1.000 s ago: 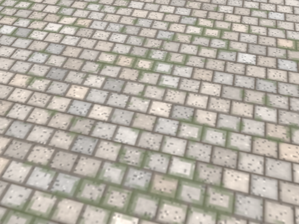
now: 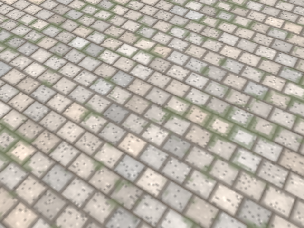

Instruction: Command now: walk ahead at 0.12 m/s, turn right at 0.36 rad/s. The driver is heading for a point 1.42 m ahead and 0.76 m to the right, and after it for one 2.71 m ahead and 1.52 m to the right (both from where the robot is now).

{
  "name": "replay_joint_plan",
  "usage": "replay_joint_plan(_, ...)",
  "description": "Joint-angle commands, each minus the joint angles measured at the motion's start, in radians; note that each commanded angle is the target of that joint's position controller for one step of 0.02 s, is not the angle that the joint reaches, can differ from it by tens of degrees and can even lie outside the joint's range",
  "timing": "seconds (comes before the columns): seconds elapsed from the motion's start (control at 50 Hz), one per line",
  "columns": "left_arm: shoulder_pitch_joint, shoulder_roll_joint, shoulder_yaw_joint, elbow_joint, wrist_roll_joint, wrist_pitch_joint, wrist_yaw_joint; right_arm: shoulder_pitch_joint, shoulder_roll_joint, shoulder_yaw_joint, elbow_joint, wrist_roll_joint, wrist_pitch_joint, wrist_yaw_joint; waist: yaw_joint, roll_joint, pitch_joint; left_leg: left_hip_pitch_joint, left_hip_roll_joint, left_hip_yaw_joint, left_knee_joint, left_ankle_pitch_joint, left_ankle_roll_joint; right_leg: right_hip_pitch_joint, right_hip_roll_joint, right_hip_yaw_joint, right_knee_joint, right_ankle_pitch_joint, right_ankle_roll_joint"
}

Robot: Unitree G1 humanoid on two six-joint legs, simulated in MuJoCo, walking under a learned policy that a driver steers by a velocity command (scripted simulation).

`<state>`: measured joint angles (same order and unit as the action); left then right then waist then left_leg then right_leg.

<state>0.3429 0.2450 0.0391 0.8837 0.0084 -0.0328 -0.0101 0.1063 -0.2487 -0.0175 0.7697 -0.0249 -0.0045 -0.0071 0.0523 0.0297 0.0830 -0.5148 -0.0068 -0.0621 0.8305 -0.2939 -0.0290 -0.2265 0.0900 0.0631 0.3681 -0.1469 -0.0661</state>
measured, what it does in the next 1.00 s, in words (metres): steps on the spot, turning right: left foot, then right foot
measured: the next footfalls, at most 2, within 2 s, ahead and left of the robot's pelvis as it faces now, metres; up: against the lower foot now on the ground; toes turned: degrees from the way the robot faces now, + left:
left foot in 0.14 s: +0.12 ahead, +0.11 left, +0.00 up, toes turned -9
right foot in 0.60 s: +0.00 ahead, -0.08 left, +0.00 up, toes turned -23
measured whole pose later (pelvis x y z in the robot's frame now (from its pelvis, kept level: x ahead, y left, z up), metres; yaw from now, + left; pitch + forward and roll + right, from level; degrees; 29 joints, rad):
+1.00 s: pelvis +0.00 +0.00 +0.00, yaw -35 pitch +1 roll +1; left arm 0.25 0.31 0.07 0.73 0.02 0.05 -0.01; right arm 0.16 -0.30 -0.05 0.73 -0.01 0.06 -0.02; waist 0.03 0.00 0.06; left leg -0.42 -0.02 -0.06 0.82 -0.40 -0.03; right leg -0.24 0.13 0.19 0.44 -0.20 -0.07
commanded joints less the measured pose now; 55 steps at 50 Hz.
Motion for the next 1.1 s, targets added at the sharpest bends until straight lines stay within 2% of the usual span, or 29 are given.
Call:
replay_joint_plan(0.02,-0.02,0.178,0.049,-0.072,0.003,0.01,0.006,0.066,-0.084,-0.017,-0.033,0.009,0.01,-0.015,-0.049,-0.147,-0.159,0.147,-0.029,0.035,-0.045,0.027,-0.001,0.007,-0.23,0.206,-0.012,0.56,-0.135)
replay_joint_plan(0.08,-0.031,0.189,0.062,-0.083,0.007,0.036,0.01,0.048,-0.09,-0.015,-0.043,0.016,0.007,-0.029,-0.043,-0.159,-0.126,0.184,-0.041,0.023,-0.155,-0.023,0.013,-0.008,-0.229,0.293,0.025,0.4,-0.125)
replay_joint_plan(0.12,-0.077,0.186,0.066,-0.1,-0.002,0.052,0.016,0.113,-0.086,-0.015,-0.031,0.015,-0.009,-0.038,-0.087,-0.146,-0.102,0.305,-0.035,0.016,-0.387,0.066,0.032,-0.058,-0.195,0.337,0.081,0.267,-0.075)
replay_joint_plan(0.14,-0.07,0.154,0.059,-0.114,-0.008,0.054,0.018,0.138,-0.127,-0.025,-0.03,0.004,-0.021,-0.047,-0.083,-0.083,-0.111,0.388,0.066,-0.072,-0.486,0.094,0.057,-0.118,-0.151,0.323,0.148,0.111,-0.028)
replay_joint_plan(0.16,0.0,0.061,0.038,-0.127,-0.008,0.051,0.018,0.134,-0.195,-0.034,-0.049,-0.008,-0.024,-0.057,-0.036,0.138,-0.156,0.478,0.329,-0.294,-0.541,0.285,0.115,-0.187,-0.042,0.165,0.363,-0.253,0.023)
replay_joint_plan(0.18,0.021,0.116,0.053,-0.133,-0.004,0.062,0.029,0.111,-0.243,-0.05,-0.052,0.005,-0.006,-0.051,-0.038,0.23,-0.152,0.412,0.441,-0.437,-0.56,0.427,0.26,-0.285,0.068,-0.009,0.544,-0.523,0.04)
replay_joint_plan(0.2,0.022,0.164,0.065,-0.119,0.02,0.071,0.029,0.12,-0.188,-0.041,-0.058,0.013,-0.001,-0.046,-0.033,0.122,-0.138,0.384,0.422,-0.403,-0.56,0.435,0.296,-0.284,0.0,0.01,0.684,-0.49,0.05)
replay_joint_plan(0.22,-0.002,0.167,0.072,-0.104,0.02,0.078,0.023,0.075,-0.128,-0.025,-0.065,0.014,-0.001,-0.044,-0.019,0.058,-0.098,0.345,0.352,-0.292,-0.557,0.414,0.275,-0.279,-0.024,0.02,0.732,-0.416,0.06)
replay_joint_plan(0.24,-0.001,0.155,0.073,-0.097,0.016,0.088,0.017,0.031,-0.107,-0.019,-0.077,0.007,0.002,-0.043,-0.001,0.052,-0.08,0.323,0.291,-0.193,-0.558,0.407,0.241,-0.269,-0.036,0.01,0.757,-0.365,0.077)
replay_joint_plan(0.26,-0.008,0.15,0.073,-0.1,0.016,0.096,0.009,0.019,-0.112,-0.02,-0.081,0.004,0.0,-0.047,0.0,0.092,-0.085,0.333,0.258,-0.131,-0.552,0.431,0.226,-0.274,-0.042,-0.004,0.777,-0.321,0.09)
replay_joint_plan(0.3,-0.023,0.14,0.068,-0.107,0.007,0.105,-0.004,0.044,-0.117,-0.024,-0.076,-0.001,-0.002,-0.046,-0.014,0.11,-0.105,0.364,0.226,-0.053,-0.53,0.512,0.222,-0.274,-0.036,-0.024,0.782,-0.283,0.114)
replay_joint_plan(0.38,-0.104,0.126,0.057,-0.147,0.004,0.118,-0.019,0.108,-0.142,-0.04,-0.057,-0.002,-0.002,-0.041,-0.056,0.121,-0.121,0.432,0.268,-0.028,-0.524,0.446,0.247,-0.281,-0.061,-0.044,0.659,-0.284,0.127)
replay_joint_plan(0.44,-0.149,0.112,0.044,-0.175,0.002,0.122,-0.03,0.11,-0.165,-0.052,-0.056,-0.008,0.0,-0.029,-0.071,0.135,-0.121,0.4,0.285,0.006,-0.515,0.372,0.243,-0.198,-0.08,-0.076,0.514,-0.305,0.108)
replay_joint_plan(0.52,-0.158,0.119,0.04,-0.201,-0.008,0.114,-0.033,0.113,-0.203,-0.07,-0.049,-0.01,0.009,-0.013,-0.076,0.16,-0.14,0.377,0.31,0.037,-0.462,0.4,0.227,-0.085,-0.07,-0.132,0.349,-0.315,0.069)
replay_joint_plan(0.56,-0.11,0.111,0.037,-0.192,-0.006,0.101,-0.031,0.096,-0.215,-0.077,-0.047,0.003,0.019,-0.01,-0.035,0.129,-0.145,0.326,0.297,0.086,-0.378,0.355,0.174,0.033,-0.055,-0.152,0.145,-0.188,0.039)
replay_joint_plan(0.58,-0.087,0.132,0.042,-0.184,0.003,0.091,-0.023,0.125,-0.206,-0.078,-0.035,0.004,0.022,-0.008,-0.024,0.059,-0.139,0.25,0.272,0.129,-0.295,0.247,0.109,0.117,-0.06,-0.097,0.014,-0.095,0.024)
replay_joint_plan(0.6,-0.075,0.221,0.06,-0.19,0.016,0.077,-0.01,0.167,-0.147,-0.067,-0.046,-0.005,0.03,-0.001,-0.036,-0.199,-0.111,0.058,0.17,0.226,-0.053,-0.064,0.027,0.198,-0.274,0.215,-0.128,-0.057,-0.021)
replay_joint_plan(0.62,-0.048,0.362,0.095,-0.202,0.016,0.075,-0.01,0.068,-0.107,-0.051,-0.125,-0.003,0.046,-0.02,-0.002,-0.35,-0.047,-0.116,0.006,0.165,0.083,-0.341,-0.01,0.103,-0.485,0.482,-0.117,0.247,-0.176)
replay_joint_plan(0.64,-0.022,0.306,0.09,-0.193,0.013,0.076,-0.006,0.031,-0.144,-0.056,-0.12,-0.006,0.057,-0.028,0.017,-0.201,-0.051,-0.106,0.042,0.059,0.203,-0.314,-0.008,0.098,-0.454,0.416,-0.094,0.293,-0.219)
replay_joint_plan(0.66,-0.078,0.251,0.072,-0.197,0.006,0.077,0.001,0.055,-0.141,-0.059,-0.102,0.01,0.058,-0.022,-0.025,-0.16,-0.037,-0.092,0.049,0.032,0.23,-0.227,-0.003,0.073,-0.383,0.326,-0.084,0.266,-0.201)
replay_joint_plan(0.68,-0.148,0.219,0.062,-0.208,0.005,0.08,0.006,0.082,-0.147,-0.062,-0.082,0.018,0.05,-0.017,-0.062,-0.148,-0.027,-0.076,0.055,0.021,0.207,-0.144,0.0,0.063,-0.309,0.26,-0.082,0.226,-0.158)
replay_joint_plan(0.7,-0.176,0.205,0.058,-0.217,-0.001,0.077,0.012,0.098,-0.161,-0.068,-0.073,0.005,0.046,-0.013,-0.069,-0.175,-0.045,-0.073,0.046,0.029,0.218,-0.099,0.0,0.089,-0.272,0.233,-0.07,0.272,-0.141)
replay_joint_plan(0.72,-0.176,0.19,0.054,-0.22,-0.004,0.075,0.012,0.119,-0.165,-0.07,-0.06,-0.006,0.044,-0.008,-0.069,-0.172,-0.082,-0.054,0.036,0.034,0.241,-0.078,-0.007,0.112,-0.25,0.213,-0.056,0.342,-0.14)
replay_joint_plan(0.74,-0.157,0.19,0.053,-0.217,-0.007,0.073,0.01,0.123,-0.161,-0.07,-0.059,-0.005,0.045,-0.005,-0.066,-0.149,-0.108,-0.047,0.028,0.035,0.252,-0.07,-0.012,0.13,-0.248,0.214,-0.046,0.373,-0.142)
replay_joint_plan(0.78,-0.12,0.203,0.059,-0.208,-0.01,0.069,0.008,0.104,-0.145,-0.066,-0.069,0.002,0.05,-0.003,-0.052,-0.125,-0.116,-0.066,0.025,0.028,0.226,-0.064,-0.019,0.164,-0.25,0.239,-0.04,0.363,-0.149)
replay_joint_plan(0.88,-0.06,0.22,0.068,-0.198,0.001,0.07,0.012,0.048,-0.138,-0.06,-0.095,0.005,0.055,-0.012,-0.016,-0.15,-0.1,-0.076,0.009,0.011,0.089,-0.091,-0.021,0.186,-0.256,0.337,-0.033,0.261,-0.17)
replay_joint_plan(0.96,-0.06,0.238,0.076,-0.202,0.009,0.073,0.009,0.024,-0.134,-0.053,-0.114,0.012,0.047,-0.017,-0.012,-0.143,-0.108,0.004,-0.018,0.002,-0.003,-0.112,-0.005,0.138,-0.247,0.402,-0.008,0.263,-0.174)
replay_joint_plan(1.06,-0.11,0.243,0.081,-0.206,0.008,0.078,0.001,0.06,-0.138,-0.045,-0.122,0.026,0.03,-0.027,-0.04,-0.158,-0.124,0.18,-0.06,-0.009,-0.183,-0.116,0.026,0.072,-0.213,0.486,0.022,0.322,-0.133)
replay_joint_plan(1.1,-0.161,0.222,0.074,-0.208,-0.004,0.079,0.006,0.141,-0.128,-0.041,-0.098,0.022,0.019,-0.038,-0.095,-0.143,-0.128,0.349,-0.05,0.003,-0.428,0.032,0.042,0.001,-0.163,0.459,0.065,0.238,-0.066)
